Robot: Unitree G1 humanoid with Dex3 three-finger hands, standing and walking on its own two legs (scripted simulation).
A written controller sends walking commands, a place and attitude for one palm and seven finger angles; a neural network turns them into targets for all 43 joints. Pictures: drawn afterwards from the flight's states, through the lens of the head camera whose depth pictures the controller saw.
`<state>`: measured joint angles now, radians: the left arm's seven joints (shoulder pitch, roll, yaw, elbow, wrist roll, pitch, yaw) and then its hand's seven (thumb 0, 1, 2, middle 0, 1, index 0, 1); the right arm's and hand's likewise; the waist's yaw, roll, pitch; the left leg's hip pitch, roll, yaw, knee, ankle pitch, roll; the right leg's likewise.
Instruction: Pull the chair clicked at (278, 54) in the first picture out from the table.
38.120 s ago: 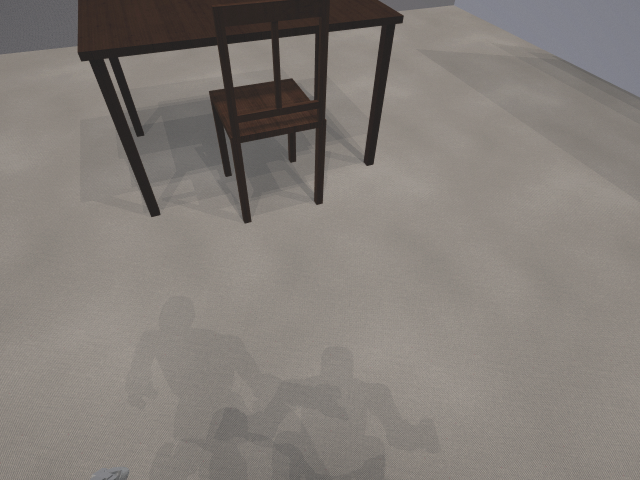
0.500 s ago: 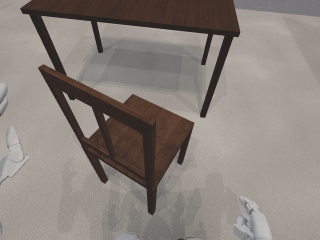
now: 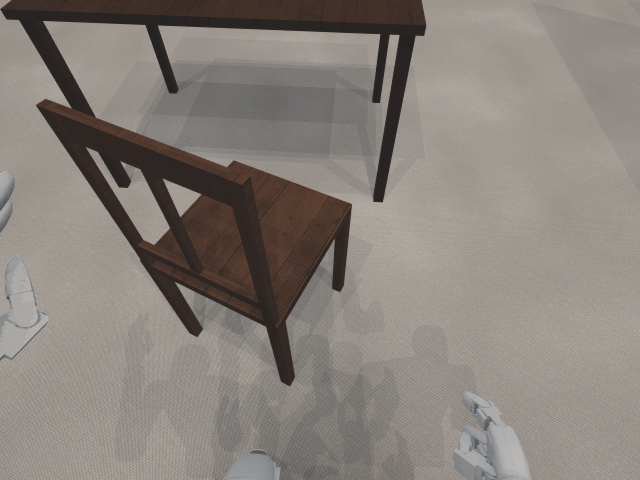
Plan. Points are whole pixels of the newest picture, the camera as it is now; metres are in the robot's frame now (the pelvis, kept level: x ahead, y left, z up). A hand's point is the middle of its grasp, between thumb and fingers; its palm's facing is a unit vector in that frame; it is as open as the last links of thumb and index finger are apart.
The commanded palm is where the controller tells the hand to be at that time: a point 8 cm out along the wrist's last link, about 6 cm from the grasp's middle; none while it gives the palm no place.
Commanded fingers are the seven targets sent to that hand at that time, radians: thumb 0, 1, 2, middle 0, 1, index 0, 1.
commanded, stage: stop stepping back and stand still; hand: left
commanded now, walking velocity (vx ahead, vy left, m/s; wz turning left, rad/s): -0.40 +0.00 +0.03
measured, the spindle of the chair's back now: (177, 227) +0.52 +0.29 -0.09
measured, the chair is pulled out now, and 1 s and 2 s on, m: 0.54 0.54 0.54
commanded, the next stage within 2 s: let the arm hang, fingers relaxed in 0.76 s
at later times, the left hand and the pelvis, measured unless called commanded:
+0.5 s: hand out of the picture +0.10 +0.25 +0.19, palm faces +0.55 -0.72 -0.44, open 7.4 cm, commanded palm +0.05 +0.28 +0.18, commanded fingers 0.00 0.90 0.90 -0.20 -0.30 -0.20 -0.30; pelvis -0.08 -0.03 +0.00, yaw +2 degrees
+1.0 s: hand (102, 476) +0.13 +0.24 +0.00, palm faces +0.24 -0.87 -0.43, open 7.4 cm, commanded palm none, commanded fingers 0.00 0.90 0.90 -0.20 -0.30 -0.20 -0.30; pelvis -0.07 -0.02 -0.01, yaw +4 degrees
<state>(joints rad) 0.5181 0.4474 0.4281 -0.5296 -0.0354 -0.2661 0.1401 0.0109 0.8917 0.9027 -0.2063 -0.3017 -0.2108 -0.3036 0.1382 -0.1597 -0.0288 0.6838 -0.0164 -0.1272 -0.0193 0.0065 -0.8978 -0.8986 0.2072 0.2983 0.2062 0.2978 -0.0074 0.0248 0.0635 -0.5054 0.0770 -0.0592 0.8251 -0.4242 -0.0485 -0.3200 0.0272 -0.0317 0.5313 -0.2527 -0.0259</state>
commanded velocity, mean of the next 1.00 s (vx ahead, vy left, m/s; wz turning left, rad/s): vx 0.11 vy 0.04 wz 0.00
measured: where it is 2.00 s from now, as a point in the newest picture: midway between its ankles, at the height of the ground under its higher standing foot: outside the picture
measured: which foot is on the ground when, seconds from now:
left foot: up 0.00-0.22, down 0.24-1.00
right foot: down 0.00-0.72, up 0.74-0.88, down 0.90-1.00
